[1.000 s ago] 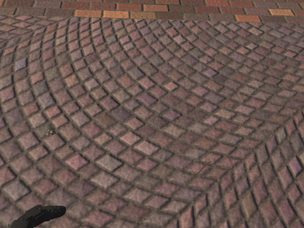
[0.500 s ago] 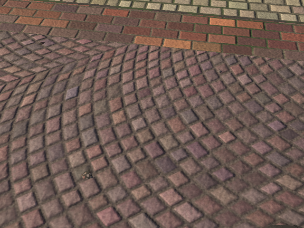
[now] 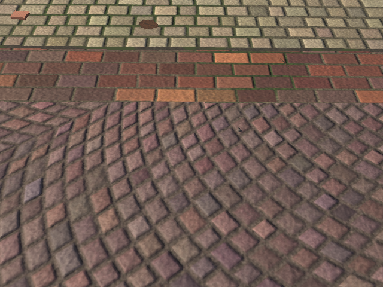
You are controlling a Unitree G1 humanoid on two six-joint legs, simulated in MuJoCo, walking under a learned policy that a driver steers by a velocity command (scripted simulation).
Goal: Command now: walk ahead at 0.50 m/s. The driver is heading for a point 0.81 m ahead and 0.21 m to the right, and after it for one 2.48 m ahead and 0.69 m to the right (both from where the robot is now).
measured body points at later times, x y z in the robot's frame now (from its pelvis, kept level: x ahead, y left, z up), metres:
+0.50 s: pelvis +0.28 -0.06 +0.00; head +0.30 -0.07 +0.45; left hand +0.30 +0.22 -0.12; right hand +0.45 -0.32 -0.10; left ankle +0.45 +0.12 -0.68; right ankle +0.24 -0.14 -0.75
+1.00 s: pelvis +0.56 -0.01 +0.00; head +0.58 -0.01 +0.45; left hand +0.72 +0.25 -0.11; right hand +0.57 -0.29 -0.13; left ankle +0.53 +0.09 -0.75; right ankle +0.66 -0.19 -0.68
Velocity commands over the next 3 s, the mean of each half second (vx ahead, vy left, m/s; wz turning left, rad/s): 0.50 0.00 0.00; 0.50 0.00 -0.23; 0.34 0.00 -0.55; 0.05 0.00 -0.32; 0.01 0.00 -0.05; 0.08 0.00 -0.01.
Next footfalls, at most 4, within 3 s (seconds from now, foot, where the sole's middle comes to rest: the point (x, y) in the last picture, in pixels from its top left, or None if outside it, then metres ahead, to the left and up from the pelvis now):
0.16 right None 0.27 -0.14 -0.78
0.70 left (158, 262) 0.57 0.09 -0.78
1.22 right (228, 197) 0.82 -0.19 -0.78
1.72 left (194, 163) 1.00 -0.07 -0.78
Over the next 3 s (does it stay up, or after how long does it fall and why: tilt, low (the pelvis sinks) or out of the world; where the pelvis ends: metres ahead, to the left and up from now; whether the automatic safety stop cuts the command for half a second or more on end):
stays up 0.90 -0.14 -0.01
